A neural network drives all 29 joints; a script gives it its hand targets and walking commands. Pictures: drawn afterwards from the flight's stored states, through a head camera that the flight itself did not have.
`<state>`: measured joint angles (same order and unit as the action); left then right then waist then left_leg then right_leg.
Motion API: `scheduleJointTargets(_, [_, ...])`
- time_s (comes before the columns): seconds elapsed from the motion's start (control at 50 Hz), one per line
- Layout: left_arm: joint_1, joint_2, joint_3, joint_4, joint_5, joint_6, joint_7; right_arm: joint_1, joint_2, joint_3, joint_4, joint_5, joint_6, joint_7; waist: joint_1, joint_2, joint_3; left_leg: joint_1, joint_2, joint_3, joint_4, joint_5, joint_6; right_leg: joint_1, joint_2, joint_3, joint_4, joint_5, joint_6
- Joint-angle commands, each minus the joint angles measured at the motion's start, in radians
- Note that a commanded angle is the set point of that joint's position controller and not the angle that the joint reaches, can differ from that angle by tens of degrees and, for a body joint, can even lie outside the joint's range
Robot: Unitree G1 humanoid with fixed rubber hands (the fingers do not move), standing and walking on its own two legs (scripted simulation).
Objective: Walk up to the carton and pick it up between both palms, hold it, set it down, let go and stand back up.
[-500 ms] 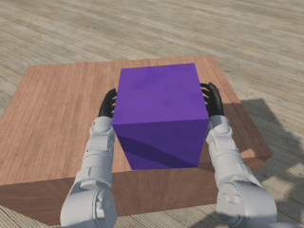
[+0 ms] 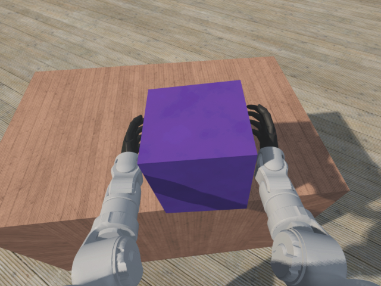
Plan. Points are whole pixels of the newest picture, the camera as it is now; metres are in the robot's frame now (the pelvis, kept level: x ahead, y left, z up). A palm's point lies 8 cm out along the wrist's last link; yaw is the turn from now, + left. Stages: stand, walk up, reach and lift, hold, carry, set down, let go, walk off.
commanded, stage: set down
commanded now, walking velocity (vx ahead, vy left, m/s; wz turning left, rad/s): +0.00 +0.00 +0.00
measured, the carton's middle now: (200, 152) +0.41 +0.02 +0.01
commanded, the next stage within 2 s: none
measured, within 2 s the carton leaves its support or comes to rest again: rests again in 0.78 s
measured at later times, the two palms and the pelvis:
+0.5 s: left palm (129, 155) +0.37 +0.18 +0.05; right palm (267, 148) +0.38 -0.12 +0.07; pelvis -0.02 +0.01 +0.00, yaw -1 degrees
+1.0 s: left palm (135, 154) +0.37 +0.17 +0.04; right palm (270, 153) +0.38 -0.13 +0.05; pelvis -0.01 +0.00 +0.00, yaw -1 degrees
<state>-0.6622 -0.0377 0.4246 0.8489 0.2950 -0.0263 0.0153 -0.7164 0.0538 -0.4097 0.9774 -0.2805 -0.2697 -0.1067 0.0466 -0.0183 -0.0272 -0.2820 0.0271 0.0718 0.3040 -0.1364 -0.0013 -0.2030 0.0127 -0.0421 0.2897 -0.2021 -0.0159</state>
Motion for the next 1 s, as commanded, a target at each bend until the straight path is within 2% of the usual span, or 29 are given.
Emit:
scheduleJointTargets(0.0, [-0.640, -0.491, -0.282, -0.089, 0.013, -0.109, -0.093, -0.466, 0.603, 0.285, 0.011, -0.078, -0.034, 0.132, -0.001, 0.021, -0.600, 0.239, 0.000, 0.047, 0.061, 0.476, -0.009, 0.227, -0.016, -0.015, 0.059, 0.654, 0.065])
scheduleJointTargets(0.02, [-0.648, -0.478, -0.283, -0.082, 0.011, -0.116, -0.093, -0.483, 0.591, 0.294, -0.009, -0.075, -0.037, 0.134, 0.012, 0.006, -0.615, 0.213, -0.002, 0.058, 0.051, 0.452, -0.001, 0.247, -0.019, -0.011, 0.059, 0.643, 0.068])
scheduleJointTargets(0.04, [-0.657, -0.477, -0.268, -0.077, 0.018, -0.122, -0.089, -0.483, 0.593, 0.271, -0.003, -0.083, -0.038, 0.137, 0.009, 0.006, -0.596, 0.194, 0.002, 0.058, 0.044, 0.433, -0.005, 0.240, -0.018, -0.018, 0.059, 0.626, 0.065])
scheduleJointTargets(0.06, [-0.651, -0.479, -0.273, -0.073, 0.016, -0.124, -0.088, -0.482, 0.582, 0.274, -0.001, -0.078, -0.039, 0.141, 0.013, 0.025, -0.601, 0.201, 0.002, 0.054, 0.045, 0.440, -0.004, 0.238, -0.016, -0.013, 0.057, 0.623, 0.056])
scheduleJointTargets(0.08, [-0.636, -0.477, -0.257, -0.045, 0.025, -0.123, -0.090, -0.473, 0.591, 0.270, 0.009, -0.090, -0.034, 0.144, 0.019, 0.005, -0.588, 0.194, 0.002, 0.056, 0.040, 0.431, -0.008, 0.242, -0.017, -0.015, 0.058, 0.602, 0.060])
scheduleJointTargets(0.1, [-0.634, -0.473, -0.251, -0.042, 0.026, -0.119, -0.092, -0.465, 0.582, 0.249, 0.024, -0.097, -0.027, 0.147, 0.002, 0.003, -0.544, 0.182, -0.002, 0.056, 0.029, 0.405, -0.004, 0.240, -0.020, -0.014, 0.050, 0.581, 0.061])
scheduleJointTargets(0.14, [-0.622, -0.462, -0.214, -0.025, 0.054, -0.114, -0.096, -0.457, 0.577, 0.235, 0.023, -0.097, -0.019, 0.154, 0.028, 0.006, -0.502, 0.191, 0.001, 0.065, 0.020, 0.374, 0.005, 0.229, -0.021, -0.013, 0.042, 0.526, 0.060])
scheduleJointTargets(0.2, [-0.628, -0.465, -0.208, -0.046, 0.053, -0.107, -0.089, -0.470, 0.569, 0.218, 0.010, -0.114, -0.018, 0.159, 0.020, 0.000, -0.531, 0.211, 0.003, 0.060, 0.016, 0.368, -0.001, 0.215, -0.010, -0.020, 0.030, 0.466, 0.047])
scheduleJointTargets(0.22, [-0.645, -0.462, -0.200, -0.055, 0.057, -0.111, -0.086, -0.492, 0.571, 0.209, -0.005, -0.112, -0.017, 0.164, 0.035, 0.006, -0.533, 0.209, 0.004, 0.066, 0.013, 0.347, -0.002, 0.195, -0.011, -0.022, 0.020, 0.413, 0.047])
scheduleJointTargets(0.26, [-0.680, -0.460, -0.198, -0.051, 0.057, -0.120, -0.078, -0.496, 0.576, 0.184, 0.002, -0.126, -0.016, 0.173, 0.037, 0.011, -0.561, 0.196, 0.004, 0.067, 0.005, 0.315, 0.003, 0.185, -0.017, -0.019, 0.023, 0.377, 0.048])
scheduleJointTargets(0.3, [-0.652, -0.460, -0.189, -0.027, 0.071, -0.117, -0.075, -0.498, 0.552, 0.166, 0.005, -0.151, -0.016, 0.175, 0.021, 0.010, -0.527, 0.216, 0.007, 0.070, 0.007, 0.318, 0.001, 0.152, -0.009, -0.026, 0.010, 0.355, 0.044])
scheduleJointTargets(0.34, [-0.657, -0.472, -0.173, -0.029, 0.081, -0.117, -0.076, -0.496, 0.557, 0.140, 0.008, -0.154, -0.011, 0.180, 0.035, 0.021, -0.525, 0.223, 0.008, 0.074, 0.005, 0.283, -0.004, 0.129, -0.010, -0.031, 0.003, 0.278, 0.038])
scheduleJointTargets(0.36, [-0.657, -0.461, -0.180, -0.047, 0.083, -0.118, -0.074, -0.486, 0.547, 0.124, 0.016, -0.154, -0.007, 0.181, 0.024, 0.026, -0.503, 0.234, 0.012, 0.069, 0.008, 0.282, -0.005, 0.099, -0.012, -0.030, -0.009, 0.256, 0.035])
scheduleJointTargets(0.38, [-0.654, -0.474, -0.170, -0.027, 0.085, -0.113, -0.070, -0.493, 0.546, 0.112, 0.010, -0.165, -0.009, 0.186, 0.028, 0.042, -0.519, 0.239, 0.014, 0.072, 0.007, 0.288, -0.007, 0.089, -0.005, -0.034, -0.012, 0.227, 0.028])
scheduleJointTargets(0.46, [-0.653, -0.480, -0.186, -0.071, 0.085, -0.110, -0.056, -0.471, 0.527, 0.063, 0.022, -0.183, -0.011, 0.196, 0.006, 0.046, -0.518, 0.319, 0.020, 0.069, 0.030, 0.339, -0.013, 0.002, 0.004, -0.046, -0.033, 0.171, 0.021])
scheduleJointTargets(0.5, [-0.609, -0.462, -0.154, -0.048, 0.102, -0.099, -0.064, -0.439, 0.528, 0.059, 0.043, -0.186, 0.005, 0.198, 0.003, 0.028, -0.466, 0.304, 0.015, 0.066, 0.019, 0.328, -0.003, 0.028, 0.000, -0.041, -0.038, 0.189, 0.025])
scheduleJointTargets(0.54, [-0.588, -0.450, -0.130, -0.040, 0.117, -0.093, -0.076, -0.442, 0.541, 0.077, 0.033, -0.178, 0.014, 0.197, 0.022, 0.010, -0.438, 0.235, 0.008, 0.073, 0.002, 0.283, 0.006, 0.095, -0.004, -0.029, -0.030, 0.209, 0.038])
scheduleJointTargets(0.58, [-0.559, -0.456, -0.123, -0.028, 0.116, -0.099, -0.079, -0.433, 0.541, 0.087, 0.011, -0.185, 0.006, 0.199, 0.025, -0.020, -0.469, 0.207, 0.006, 0.074, -0.002, 0.296, 0.012, 0.132, -0.006, -0.034, -0.010, 0.257, 0.051])
scheduleJointTargets(0.66, [-0.545, -0.447, -0.119, -0.026, 0.142, -0.100, -0.084, -0.408, 0.548, 0.077, 0.015, -0.191, 0.002, 0.194, 0.019, 0.004, -0.411, 0.216, 0.003, 0.074, -0.001, 0.267, 0.020, 0.127, -0.014, -0.024, -0.011, 0.247, 0.050])
scheduleJointTargets(0.68, [-0.535, -0.451, -0.124, -0.035, 0.147, -0.102, -0.087, -0.415, 0.560, 0.088, -0.004, -0.188, -0.004, 0.192, 0.031, 0.022, -0.421, 0.193, -0.001, 0.085, 0.007, 0.303, 0.014, 0.134, -0.016, -0.025, 0.001, 0.289, 0.053])
scheduleJointTargets(0.7, [-0.545, -0.449, -0.115, -0.022, 0.133, -0.103, -0.092, -0.428, 0.562, 0.096, -0.011, -0.184, -0.006, 0.188, 0.027, -0.004, -0.423, 0.174, 0.000, 0.079, 0.004, 0.281, 0.028, 0.138, -0.018, -0.023, 0.003, 0.302, 0.060])
scheduleJointTargets(0.74, [-0.530, -0.464, -0.110, -0.012, 0.139, -0.107, -0.091, -0.419, 0.560, 0.087, -0.009, -0.194, -0.010, 0.184, 0.025, 0.015, -0.431, 0.170, -0.002, 0.082, -0.001, 0.263, 0.019, 0.143, -0.018, -0.027, 0.012, 0.293, 0.060])
scheduleJointTargets(0.78, [-0.533, -0.468, -0.126, -0.038, 0.136, -0.111, -0.085, -0.402, 0.554, 0.068, 0.012, -0.207, -0.016, 0.186, 0.008, 0.012, -0.427, 0.241, 0.012, 0.064, 0.020, 0.332, 0.001, 0.094, -0.004, -0.045, 0.010, 0.281, 0.052])
scheduleJointTargets(0.82, [-0.473, -0.469, -0.119, -0.034, 0.153, -0.103, -0.087, -0.380, 0.540, 0.079, 0.000, -0.204, -0.022, 0.187, 0.023, 0.020, -0.388, 0.287, 0.013, 0.064, 0.040, 0.393, 0.001, 0.050, -0.004, -0.043, -0.009, 0.274, 0.045])
scheduleJointTargets(0.88, [-0.455, -0.471, -0.123, -0.026, 0.156, -0.106, -0.089, -0.389, 0.549, 0.106, -0.015, -0.188, -0.035, 0.183, 0.039, 0.030, -0.410, 0.244, 0.005, 0.068, 0.042, 0.383, 0.005, 0.091, -0.009, -0.032, 0.007, 0.301, 0.045])
scheduleJointTargets(0.92, [-0.438, -0.454, -0.105, -0.027, 0.155, -0.103, -0.100, -0.359, 0.563, 0.124, -0.005, -0.191, -0.028, 0.181, 0.035, -0.024, -0.382, 0.195, 0.001, 0.073, 0.025, 0.341, 0.024, 0.139, -0.011, -0.027, 0.013, 0.342, 0.056])
scheduleJointTargets(0.94, [-0.428, -0.440, -0.087, -0.004, 0.167, -0.101, -0.103, -0.352, 0.566, 0.122, -0.004, -0.185, -0.022, 0.179, 0.045, -0.015, -0.371, 0.159, -0.001, 0.076, 0.021, 0.326, 0.027, 0.165, -0.020, -0.017, 0.028, 0.359, 0.061])
scheduleJointTargets(0.96, [-0.434, -0.443, -0.099, -0.032, 0.159, -0.109, -0.106, -0.341, 0.568, 0.133, -0.011, -0.186, -0.023, 0.175, 0.035, -0.039, -0.388, 0.139, -0.001, 0.080, 0.021, 0.319, 0.032, 0.179, -0.020, -0.017, 0.034, 0.388, 0.069])
scheduleJointTargets(0.98, [-0.438, -0.453, -0.101, -0.021, 0.155, -0.115, -0.108, -0.354, 0.572, 0.141, -0.029, -0.186, -0.031, 0.172, 0.040, -0.020, -0.414, 0.115, -0.007, 0.082, 0.019, 0.308, 0.033, 0.184, -0.027, -0.016, 0.043, 0.401, 0.075])
